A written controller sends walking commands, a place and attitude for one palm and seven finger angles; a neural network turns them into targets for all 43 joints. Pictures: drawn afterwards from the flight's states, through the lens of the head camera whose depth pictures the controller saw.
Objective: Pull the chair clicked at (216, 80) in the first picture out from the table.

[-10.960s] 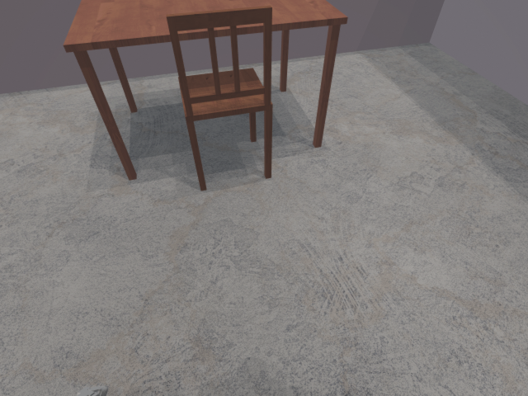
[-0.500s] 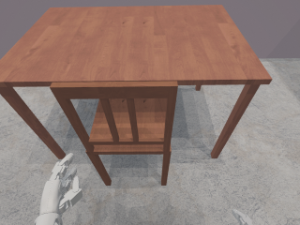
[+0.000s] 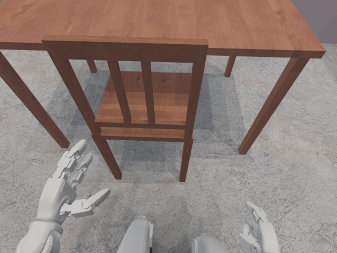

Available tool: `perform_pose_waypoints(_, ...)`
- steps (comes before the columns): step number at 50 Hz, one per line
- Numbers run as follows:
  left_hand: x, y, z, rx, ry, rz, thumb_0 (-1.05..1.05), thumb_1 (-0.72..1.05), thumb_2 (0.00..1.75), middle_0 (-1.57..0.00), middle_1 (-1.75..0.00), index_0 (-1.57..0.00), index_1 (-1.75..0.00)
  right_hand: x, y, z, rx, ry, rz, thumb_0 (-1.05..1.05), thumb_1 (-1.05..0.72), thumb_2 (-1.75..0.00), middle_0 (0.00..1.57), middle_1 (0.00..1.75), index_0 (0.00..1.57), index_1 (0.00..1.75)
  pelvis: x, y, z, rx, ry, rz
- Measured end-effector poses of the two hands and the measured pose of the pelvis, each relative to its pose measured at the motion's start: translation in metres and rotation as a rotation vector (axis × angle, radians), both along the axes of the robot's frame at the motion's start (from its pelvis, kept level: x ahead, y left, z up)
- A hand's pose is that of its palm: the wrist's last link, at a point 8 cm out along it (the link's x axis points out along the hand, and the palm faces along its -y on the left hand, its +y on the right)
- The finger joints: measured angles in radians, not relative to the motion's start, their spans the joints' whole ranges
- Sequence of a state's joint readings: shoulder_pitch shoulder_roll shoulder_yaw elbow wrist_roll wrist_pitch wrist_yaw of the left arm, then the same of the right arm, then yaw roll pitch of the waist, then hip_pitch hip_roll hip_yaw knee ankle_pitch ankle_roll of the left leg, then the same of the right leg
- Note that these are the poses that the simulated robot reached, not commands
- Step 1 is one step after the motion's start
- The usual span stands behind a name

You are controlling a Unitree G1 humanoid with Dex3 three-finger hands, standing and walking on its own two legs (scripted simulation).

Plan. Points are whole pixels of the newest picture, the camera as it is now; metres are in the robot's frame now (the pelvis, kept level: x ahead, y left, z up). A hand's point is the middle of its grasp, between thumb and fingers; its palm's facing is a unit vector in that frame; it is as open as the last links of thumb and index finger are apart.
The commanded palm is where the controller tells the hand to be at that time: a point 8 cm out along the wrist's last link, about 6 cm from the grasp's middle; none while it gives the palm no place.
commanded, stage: raise the hand toward the chair's back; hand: left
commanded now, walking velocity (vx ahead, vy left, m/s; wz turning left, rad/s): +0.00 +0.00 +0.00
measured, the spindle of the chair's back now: (121, 94) +0.54 +0.19 +0.02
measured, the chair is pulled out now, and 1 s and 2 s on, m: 0.00 0.00 0.00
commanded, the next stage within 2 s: aim the fingers beside a spindle in 1.40 s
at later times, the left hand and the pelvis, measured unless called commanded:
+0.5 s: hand (70, 181) +0.25 +0.23 +0.06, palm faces +0.05 -1.00 -0.04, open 15.8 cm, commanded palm +0.23 +0.28 +0.06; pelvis +0.02 +0.04 +0.02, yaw -1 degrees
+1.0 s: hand (61, 172) +0.26 +0.25 +0.07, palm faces +0.04 -1.00 -0.06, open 17.0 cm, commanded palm +0.24 +0.30 +0.07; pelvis +0.02 +0.04 +0.03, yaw +0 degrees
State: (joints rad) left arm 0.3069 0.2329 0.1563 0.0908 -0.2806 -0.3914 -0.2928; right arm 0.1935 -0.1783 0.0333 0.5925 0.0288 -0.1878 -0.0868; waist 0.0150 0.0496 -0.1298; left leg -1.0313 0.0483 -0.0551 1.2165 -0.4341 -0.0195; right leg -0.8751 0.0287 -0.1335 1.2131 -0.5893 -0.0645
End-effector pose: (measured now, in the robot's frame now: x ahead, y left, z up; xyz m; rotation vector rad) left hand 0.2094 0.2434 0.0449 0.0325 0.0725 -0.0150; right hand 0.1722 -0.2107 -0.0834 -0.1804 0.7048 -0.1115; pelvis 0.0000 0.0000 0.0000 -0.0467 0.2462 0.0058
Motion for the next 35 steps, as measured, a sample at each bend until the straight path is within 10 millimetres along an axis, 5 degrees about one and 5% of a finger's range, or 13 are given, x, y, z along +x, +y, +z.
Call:
perform_pose_waypoints(5, 0.01, 0.009, 0.007, 0.006, 0.029, 0.049, 0.01, 0.16, 0.58, -0.13, -0.19, -0.12, -0.18, -0.033, -0.005, -0.001, -0.005, 0.083, -0.073, 0.01, -0.9, -0.9, 0.21, 0.3, 0.2, 0.3, 0.005, 0.008, 0.01, 0.008, 0.007, -0.017)
perform_pose_waypoints(10, 0.012, 0.017, 0.011, 0.019, -0.006, 0.06, 0.01, 0.05, 0.53, -0.11, -0.17, -0.11, -0.16, -0.042, -0.018, 0.004, -0.056, 0.11, -0.1, 0.01, -0.9, -0.9, 0.21, 0.3, 0.2, 0.3, 0.01, 0.018, 0.013, 0.009, 0.019, -0.023)
perform_pose_waypoints(18, 0.013, 0.027, 0.008, 0.004, -0.012, 0.056, 0.0, -0.14, 0.45, -0.09, -0.14, -0.09, -0.14, -0.012, -0.021, 0.024, -0.122, 0.038, -0.085, 0.01, -0.91, -0.9, 0.21, 0.3, 0.2, 0.3, 0.016, 0.03, 0.014, -0.002, 0.023, -0.018)
perform_pose_waypoints(27, 0.016, 0.039, 0.018, 0.007, -0.039, 0.065, 0.0, -0.35, 0.36, -0.07, -0.11, -0.07, -0.1, 0.032, 0.011, 0.043, -0.093, -0.06, 0.005, 0.01, -0.91, -0.9, 0.21, 0.3, 0.2, 0.3, 0.019, 0.038, 0.017, -0.016, 0.01, -0.004)
perform_pose_waypoints(35, 0.018, 0.049, 0.022, 0.015, -0.029, 0.066, -0.01, -0.47, 0.31, -0.06, -0.09, -0.06, -0.08, 0.037, 0.033, 0.043, -0.059, -0.058, 0.051, 0.01, -0.91, -0.9, 0.21, 0.3, 0.2, 0.3, 0.02, 0.042, 0.02, -0.023, 0.001, 0.003)
